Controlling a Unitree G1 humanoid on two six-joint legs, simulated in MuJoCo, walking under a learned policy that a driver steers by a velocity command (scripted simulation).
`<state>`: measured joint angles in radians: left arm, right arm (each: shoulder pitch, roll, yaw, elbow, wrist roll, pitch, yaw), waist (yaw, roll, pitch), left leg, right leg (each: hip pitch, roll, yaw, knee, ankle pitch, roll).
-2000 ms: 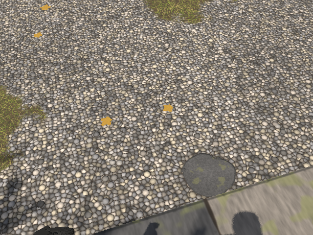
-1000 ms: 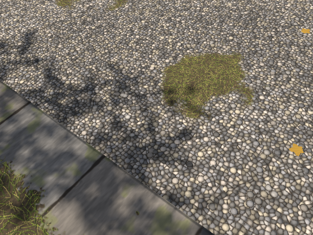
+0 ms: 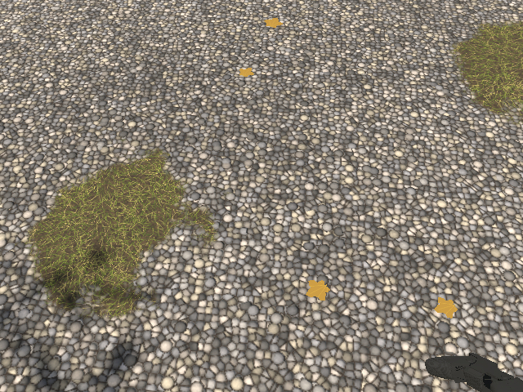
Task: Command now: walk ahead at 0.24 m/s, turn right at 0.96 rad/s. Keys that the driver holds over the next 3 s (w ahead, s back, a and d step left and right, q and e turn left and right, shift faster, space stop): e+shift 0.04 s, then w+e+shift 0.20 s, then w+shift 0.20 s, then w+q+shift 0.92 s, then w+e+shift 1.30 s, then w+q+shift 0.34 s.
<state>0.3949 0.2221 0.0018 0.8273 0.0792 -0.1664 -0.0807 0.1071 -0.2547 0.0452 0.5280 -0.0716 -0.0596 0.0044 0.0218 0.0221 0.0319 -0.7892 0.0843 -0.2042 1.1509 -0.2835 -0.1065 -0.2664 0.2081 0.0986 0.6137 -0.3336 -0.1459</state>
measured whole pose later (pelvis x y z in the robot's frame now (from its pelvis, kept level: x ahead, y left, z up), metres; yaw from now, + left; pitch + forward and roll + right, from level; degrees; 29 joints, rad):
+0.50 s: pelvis +0.34 +0.06 -0.18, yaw -21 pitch +0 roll +3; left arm 0.12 0.24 0.00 0.73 0.04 -0.02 -0.04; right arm 0.55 -0.19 -0.03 0.99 -0.02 -0.10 -0.01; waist -0.01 -0.09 -0.02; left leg -0.08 -0.08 0.07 0.46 -0.38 0.03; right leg -0.83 0.00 0.08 1.24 -0.12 -0.07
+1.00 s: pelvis +0.73 -0.05 -0.18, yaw -3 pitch +1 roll -2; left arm 0.45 0.29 0.07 0.98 0.01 -0.12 0.01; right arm 0.10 -0.30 -0.08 0.75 -0.03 -0.01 0.07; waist 0.03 0.03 0.03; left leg -0.81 0.11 0.07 0.92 0.05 0.12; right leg 0.14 0.03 -0.26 0.22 -0.37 0.01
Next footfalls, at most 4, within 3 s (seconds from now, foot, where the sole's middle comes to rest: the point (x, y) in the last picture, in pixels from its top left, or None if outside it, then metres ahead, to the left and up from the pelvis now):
0.28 left None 0.34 0.17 -0.94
0.68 right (328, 361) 0.62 -0.14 -0.94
1.14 left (280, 235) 1.05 0.00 -0.94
1.58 right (283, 139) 1.53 -0.02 -0.94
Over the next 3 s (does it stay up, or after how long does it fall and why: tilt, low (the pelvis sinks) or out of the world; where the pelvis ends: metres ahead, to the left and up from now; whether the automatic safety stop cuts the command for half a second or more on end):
stays up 2.57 -0.12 -0.18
